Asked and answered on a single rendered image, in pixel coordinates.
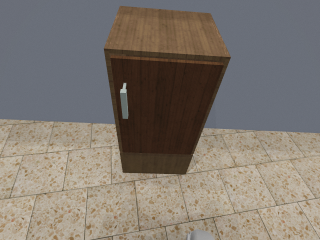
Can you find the handle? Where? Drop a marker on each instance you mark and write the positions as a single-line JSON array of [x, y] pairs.
[[124, 101]]

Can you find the robot right thigh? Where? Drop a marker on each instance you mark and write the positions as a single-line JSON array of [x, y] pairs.
[[199, 235]]

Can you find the cupboard door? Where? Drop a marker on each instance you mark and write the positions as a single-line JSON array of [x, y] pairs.
[[167, 102]]

